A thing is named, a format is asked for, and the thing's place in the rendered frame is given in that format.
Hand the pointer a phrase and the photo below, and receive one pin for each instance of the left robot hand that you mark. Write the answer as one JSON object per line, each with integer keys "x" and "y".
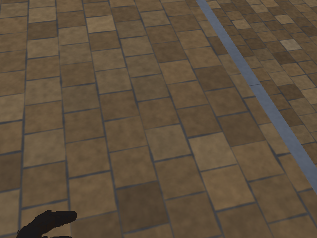
{"x": 45, "y": 222}

